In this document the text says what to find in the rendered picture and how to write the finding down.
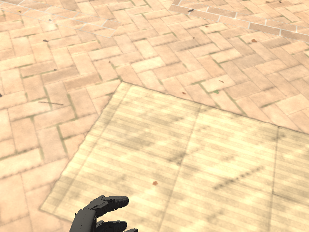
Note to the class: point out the left robot hand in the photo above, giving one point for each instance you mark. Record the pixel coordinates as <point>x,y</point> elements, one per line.
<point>86,219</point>

